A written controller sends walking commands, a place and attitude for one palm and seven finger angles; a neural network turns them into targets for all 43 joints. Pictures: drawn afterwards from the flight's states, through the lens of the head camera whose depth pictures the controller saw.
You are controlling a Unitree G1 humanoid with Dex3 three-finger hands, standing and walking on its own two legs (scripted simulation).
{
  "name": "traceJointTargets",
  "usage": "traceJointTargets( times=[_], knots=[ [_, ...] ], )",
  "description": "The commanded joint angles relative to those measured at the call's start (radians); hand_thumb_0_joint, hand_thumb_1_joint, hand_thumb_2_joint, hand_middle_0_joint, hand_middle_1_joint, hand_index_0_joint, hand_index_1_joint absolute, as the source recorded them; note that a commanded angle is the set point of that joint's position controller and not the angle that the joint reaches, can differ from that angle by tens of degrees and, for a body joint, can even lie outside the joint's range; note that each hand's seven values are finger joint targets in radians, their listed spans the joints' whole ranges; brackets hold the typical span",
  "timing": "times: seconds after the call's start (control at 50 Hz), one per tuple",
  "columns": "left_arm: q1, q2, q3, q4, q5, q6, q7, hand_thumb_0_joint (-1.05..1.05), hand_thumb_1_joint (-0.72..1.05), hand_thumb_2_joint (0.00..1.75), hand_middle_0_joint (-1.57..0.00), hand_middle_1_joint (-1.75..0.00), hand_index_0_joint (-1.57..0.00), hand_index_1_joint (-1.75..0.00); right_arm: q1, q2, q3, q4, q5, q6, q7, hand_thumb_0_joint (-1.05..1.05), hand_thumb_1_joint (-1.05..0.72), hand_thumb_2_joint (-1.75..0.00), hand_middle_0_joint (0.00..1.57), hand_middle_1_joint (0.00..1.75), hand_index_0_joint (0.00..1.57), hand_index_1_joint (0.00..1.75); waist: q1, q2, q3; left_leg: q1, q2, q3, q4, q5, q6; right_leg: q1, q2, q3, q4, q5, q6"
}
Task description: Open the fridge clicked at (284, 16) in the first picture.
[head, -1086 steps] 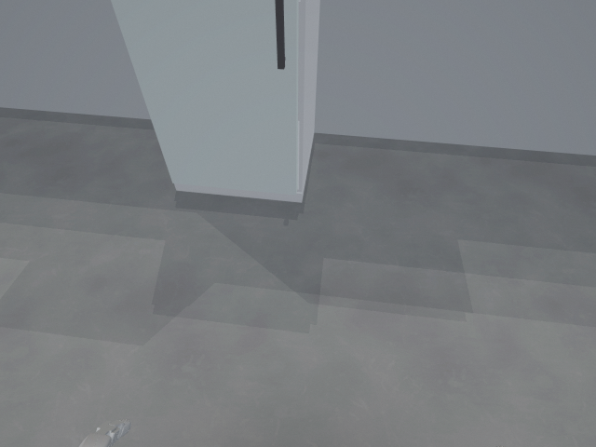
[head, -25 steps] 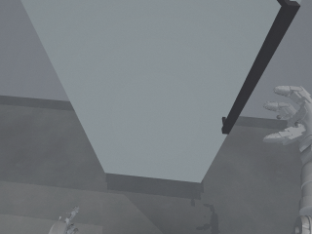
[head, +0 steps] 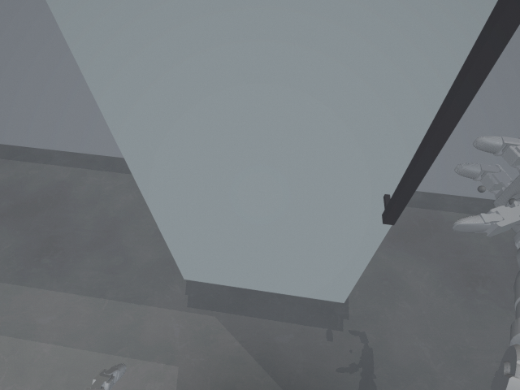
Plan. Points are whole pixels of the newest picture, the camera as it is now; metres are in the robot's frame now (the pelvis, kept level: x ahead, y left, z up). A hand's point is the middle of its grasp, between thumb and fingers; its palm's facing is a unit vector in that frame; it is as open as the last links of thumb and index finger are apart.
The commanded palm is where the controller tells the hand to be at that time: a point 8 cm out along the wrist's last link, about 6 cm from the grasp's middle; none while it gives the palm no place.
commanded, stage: move the hooked fingers beside the handle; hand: right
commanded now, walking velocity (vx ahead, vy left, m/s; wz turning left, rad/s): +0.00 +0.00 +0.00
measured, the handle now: (428, 135) +0.47 -0.19 +0.16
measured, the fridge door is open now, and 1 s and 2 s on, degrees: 0 0 0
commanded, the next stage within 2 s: feel for the door with the fingertips in 0.62 s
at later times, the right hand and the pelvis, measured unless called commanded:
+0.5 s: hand (473, 189) +0.41 -0.26 +0.11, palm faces +0.06 +1.00 +0.01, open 14.0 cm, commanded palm +0.38 -0.31 +0.12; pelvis +0.00 -0.01 +0.00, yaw -1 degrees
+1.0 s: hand (444, 183) +0.41 -0.22 +0.12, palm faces +0.05 +1.00 +0.01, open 14.0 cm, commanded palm +0.38 -0.27 +0.12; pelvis +0.00 +0.01 +0.00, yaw -1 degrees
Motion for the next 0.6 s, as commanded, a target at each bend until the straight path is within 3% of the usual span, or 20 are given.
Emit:
traceJointTargets(
  times=[0.0,0.06,0.08,0.1,0.14,0.16,0.18,0.2,0.26,0.32,0.36,0.38,0.44,0.5,0.52,0.56,0.58],
  knots=[
    [0.015,0.155,0.064,-0.117,-0.003,-0.031,0.007,0.00,0.90,0.90,-0.20,-0.30,-0.20,-0.30,-0.380,-0.318,-0.087,-0.247,0.040,-0.083,-0.013,0.00,0.50,-0.30,0.30,1.20,0.30,1.20,-0.014,-0.045,-0.331,0.089,-0.029,-0.021,-0.056,0.304,0.019,0.218,0.013,0.071,-0.083,0.289,-0.005],
    [0.013,0.155,0.062,-0.117,-0.004,-0.027,0.011,0.00,0.90,0.90,-0.20,-0.30,-0.20,-0.30,-0.401,-0.325,-0.083,-0.237,0.033,-0.078,-0.020,0.00,0.50,-0.30,0.30,1.20,0.30,1.20,-0.008,-0.043,-0.309,0.082,-0.026,-0.024,-0.061,0.270,0.018,0.200,0.015,0.067,-0.086,0.254,-0.009],
    [0.006,0.154,0.060,-0.114,-0.004,-0.027,0.013,0.00,0.90,0.90,-0.20,-0.30,-0.20,-0.30,-0.419,-0.344,-0.092,-0.244,0.019,-0.079,-0.024,0.00,0.50,-0.30,0.30,1.20,0.30,1.20,-0.010,-0.090,-0.310,0.075,-0.025,-0.026,-0.059,0.263,0.020,0.207,0.016,0.071,-0.089,0.249,-0.006],
    [0.001,0.147,0.055,-0.117,-0.005,-0.028,0.012,0.00,0.90,0.90,-0.20,-0.30,-0.20,-0.30,-0.434,-0.295,-0.044,-0.236,0.012,-0.075,-0.024,0.00,0.50,-0.30,0.30,1.20,0.30,1.20,0.002,-0.105,-0.292,0.048,-0.025,-0.021,-0.061,0.240,0.020,0.215,0.017,0.075,-0.092,0.234,-0.004],
    [0.001,0.147,0.054,-0.109,-0.005,-0.031,0.014,0.00,0.90,0.90,-0.20,-0.30,-0.20,-0.30,-0.479,-0.265,-0.002,-0.237,0.001,-0.078,-0.024,0.00,0.50,-0.30,0.30,1.20,0.30,1.20,0.016,-0.134,-0.280,0.008,-0.027,-0.013,-0.064,0.210,0.023,0.238,0.011,0.089,-0.093,0.228,0.000],
    [0.005,0.148,0.058,-0.113,-0.004,-0.032,0.015,0.00,0.90,0.90,-0.20,-0.30,-0.20,-0.30,-0.481,-0.254,0.004,-0.267,0.009,-0.083,-0.024,0.00,0.50,-0.30,0.30,1.20,0.30,1.20,0.015,-0.125,-0.309,0.015,-0.029,-0.011,-0.059,0.224,0.026,0.261,0.008,0.089,-0.083,0.259,-0.001],
    [0.003,0.149,0.059,-0.111,-0.004,-0.035,0.014,0.00,0.90,0.90,-0.20,-0.30,-0.20,-0.30,-0.484,-0.251,0.007,-0.288,0.009,-0.086,-0.023,0.00,0.50,-0.30,0.30,1.20,0.30,1.20,0.010,-0.157,-0.345,0.010,-0.030,-0.009,-0.056,0.232,0.028,0.301,0.006,0.100,-0.083,0.285,0.007],
    [0.001,0.146,0.057,-0.114,-0.003,-0.038,0.013,0.00,0.90,0.90,-0.20,-0.30,-0.20,-0.30,-0.459,-0.212,0.030,-0.280,0.017,-0.080,-0.020,0.00,0.50,-0.30,0.30,1.20,0.30,1.20,0.010,-0.144,-0.351,0.004,-0.031,-0.007,-0.060,0.228,0.027,0.318,0.006,0.104,-0.083,0.286,0.008],
    [0.008,0.153,0.054,-0.101,-0.006,-0.035,0.016,0.00,0.90,0.90,-0.20,-0.30,-0.20,-0.30,-0.435,-0.211,0.018,-0.206,0.042,-0.062,-0.018,0.00,0.50,-0.30,0.30,1.20,0.30,1.20,0.012,-0.036,-0.303,0.024,-0.031,-0.001,-0.067,0.229,0.027,0.258,0.006,0.102,-0.086,0.263,0.002],
    [-0.002,0.150,0.052,-0.104,-0.007,-0.034,0.013,0.00,0.90,0.90,-0.20,-0.30,-0.20,-0.30,-0.440,-0.207,0.021,-0.180,0.028,-0.036,-0.029,0.00,0.50,-0.30,0.30,1.20,0.30,1.20,0.005,-0.056,-0.282,0.016,-0.024,-0.001,-0.060,0.224,0.024,0.227,0.011,0.098,-0.093,0.240,0.004],
    [0.006,0.156,0.052,-0.108,-0.003,-0.025,0.010,0.00,0.90,0.90,-0.20,-0.30,-0.20,-0.30,-0.392,-0.260,-0.023,-0.142,0.014,-0.028,-0.046,0.00,0.50,-0.30,0.30,1.20,0.30,1.20,-0.009,-0.023,-0.263,0.027,-0.021,-0.004,-0.060,0.216,0.025,0.189,0.013,0.093,-0.090,0.229,0.001],
    [0.002,0.155,0.050,-0.113,-0.003,-0.022,0.009,0.00,0.90,0.90,-0.20,-0.30,-0.20,-0.30,-0.417,-0.281,-0.030,-0.160,0.001,-0.034,-0.054,0.00,0.50,-0.30,0.30,1.20,0.30,1.20,-0.009,-0.037,-0.269,0.037,-0.020,-0.007,-0.053,0.232,0.024,0.181,0.013,0.092,-0.090,0.241,0.002],
    [0.003,0.148,0.054,-0.125,0.001,-0.024,0.003,0.00,0.90,0.90,-0.20,-0.30,-0.20,-0.30,-0.470,-0.273,-0.020,-0.251,-0.010,-0.071,-0.070,0.00,0.50,-0.30,0.30,1.20,0.30,1.20,-0.010,-0.103,-0.335,0.030,-0.024,-0.010,-0.041,0.236,0.026,0.241,0.011,0.098,-0.082,0.271,0.009],
    [0.002,0.143,0.055,-0.123,0.002,-0.030,0.004,0.00,0.90,0.90,-0.20,-0.30,-0.20,-0.30,-0.522,-0.247,0.000,-0.336,0.004,-0.105,-0.076,0.00,0.50,-0.30,0.30,1.20,0.30,1.20,0.005,-0.132,-0.404,0.027,-0.032,-0.009,-0.040,0.258,0.025,0.327,0.004,0.107,-0.071,0.327,0.013],
    [0.001,0.144,0.054,-0.115,0.000,-0.031,0.007,0.00,0.90,0.90,-0.20,-0.30,-0.20,-0.30,-0.515,-0.241,0.001,-0.312,0.008,-0.104,-0.073,0.00,0.50,-0.30,0.30,1.20,0.30,1.20,0.008,-0.134,-0.383,0.016,-0.033,-0.009,-0.045,0.244,0.026,0.323,0.002,0.108,-0.073,0.310,0.015],
    [0.008,0.150,0.054,-0.105,-0.001,-0.027,0.013,0.00,0.90,0.90,-0.20,-0.30,-0.20,-0.30,-0.470,-0.263,-0.023,-0.252,0.020,-0.092,-0.066,0.00,0.50,-0.30,0.30,1.20,0.30,1.20,0.006,-0.065,-0.342,0.045,-0.034,-0.009,-0.056,0.240,0.025,0.262,0.004,0.097,-0.077,0.275,0.004],
    [0.003,0.149,0.050,-0.102,-0.005,-0.026,0.014,0.00,0.90,0.90,-0.20,-0.30,-0.20,-0.30,-0.473,-0.252,-0.012,-0.224,0.017,-0.079,-0.062,0.00,0.50,-0.30,0.30,1.20,0.30,1.20,0.010,-0.059,-0.312,0.041,-0.031,-0.010,-0.059,0.237,0.023,0.238,0.007,0.095,-0.085,0.251,0.002]
  ],
)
